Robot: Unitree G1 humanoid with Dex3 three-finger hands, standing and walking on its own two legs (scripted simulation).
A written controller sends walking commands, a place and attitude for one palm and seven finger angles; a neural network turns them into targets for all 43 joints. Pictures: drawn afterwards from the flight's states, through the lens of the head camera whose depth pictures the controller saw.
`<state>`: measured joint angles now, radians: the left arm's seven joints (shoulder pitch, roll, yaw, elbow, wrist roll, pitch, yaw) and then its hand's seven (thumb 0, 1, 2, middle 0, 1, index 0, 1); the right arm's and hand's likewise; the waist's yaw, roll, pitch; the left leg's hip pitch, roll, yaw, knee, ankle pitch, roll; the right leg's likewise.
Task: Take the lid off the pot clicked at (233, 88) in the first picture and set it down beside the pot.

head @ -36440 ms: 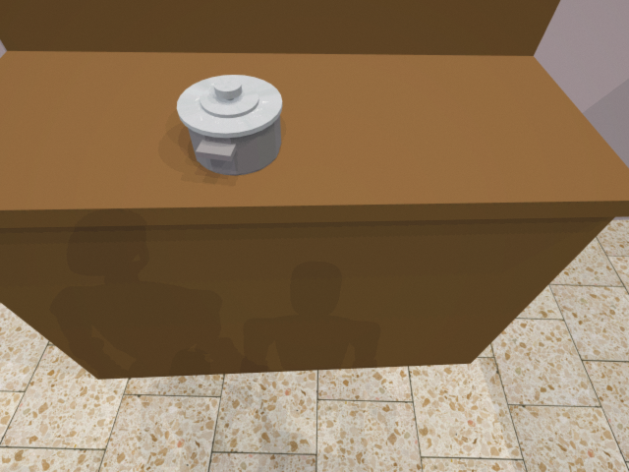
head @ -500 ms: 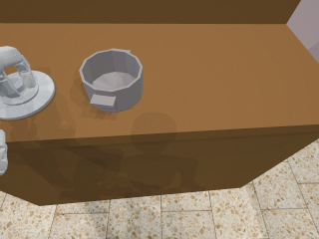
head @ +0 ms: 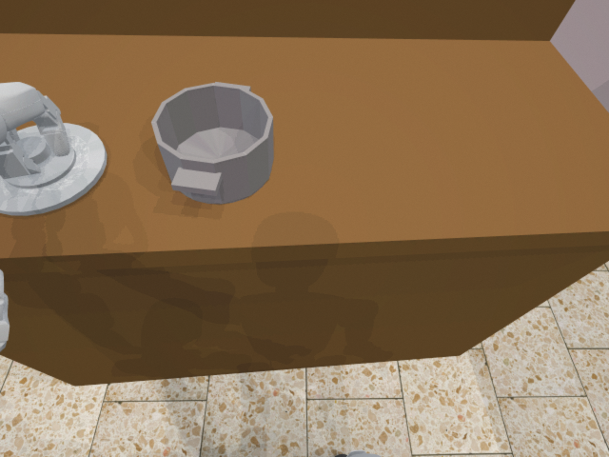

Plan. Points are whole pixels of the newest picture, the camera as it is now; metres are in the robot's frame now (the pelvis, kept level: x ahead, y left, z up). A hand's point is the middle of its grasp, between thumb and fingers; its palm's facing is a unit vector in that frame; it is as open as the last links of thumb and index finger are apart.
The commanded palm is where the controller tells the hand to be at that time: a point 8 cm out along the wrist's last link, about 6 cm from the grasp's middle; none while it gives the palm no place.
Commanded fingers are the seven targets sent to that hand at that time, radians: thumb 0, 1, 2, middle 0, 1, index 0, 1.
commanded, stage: open the fingers wide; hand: left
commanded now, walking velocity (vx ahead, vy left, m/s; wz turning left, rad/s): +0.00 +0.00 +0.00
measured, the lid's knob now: (30, 151) +0.50 +0.33 +0.10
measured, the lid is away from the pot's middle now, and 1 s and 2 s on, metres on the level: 0.24 0.24 0.24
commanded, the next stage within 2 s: raise the empty hand in 0.70 s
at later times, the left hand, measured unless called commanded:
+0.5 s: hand (9, 151) +0.47 +0.33 +0.13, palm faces -0.41 -0.11 -0.90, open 9.4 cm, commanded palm +0.49 +0.33 +0.17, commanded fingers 0.00 -0.07 0.77 -0.40 -0.75 -0.40 -0.75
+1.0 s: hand (2, 152) +0.47 +0.33 +0.13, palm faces -0.40 -0.09 -0.91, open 10.8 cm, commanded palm +0.48 +0.33 +0.20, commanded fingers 0.00 -0.08 0.80 -0.42 -0.73 -0.42 -0.73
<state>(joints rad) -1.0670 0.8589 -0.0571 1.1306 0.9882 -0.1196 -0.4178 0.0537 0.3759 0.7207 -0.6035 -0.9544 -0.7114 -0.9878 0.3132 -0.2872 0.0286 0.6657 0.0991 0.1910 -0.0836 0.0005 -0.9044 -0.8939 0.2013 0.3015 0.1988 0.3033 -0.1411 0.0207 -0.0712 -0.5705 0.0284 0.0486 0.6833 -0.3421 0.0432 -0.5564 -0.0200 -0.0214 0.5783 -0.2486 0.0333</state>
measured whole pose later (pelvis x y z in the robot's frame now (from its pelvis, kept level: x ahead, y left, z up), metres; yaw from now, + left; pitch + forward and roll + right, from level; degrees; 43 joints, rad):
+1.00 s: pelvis +0.00 +0.01 +0.00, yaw +0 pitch +13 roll -3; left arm -1.04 0.87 -0.04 1.06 0.99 -0.11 -0.44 0.00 -0.08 0.79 -0.43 -0.74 -0.46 -0.77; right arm 0.33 -0.27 0.02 0.67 0.10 0.21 -0.09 0.00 -0.90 -0.89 0.20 0.30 0.20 0.30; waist -0.14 0.02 -0.08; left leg -0.58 0.02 0.05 0.70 -0.36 0.06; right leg -0.55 -0.02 -0.02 0.57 -0.25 0.04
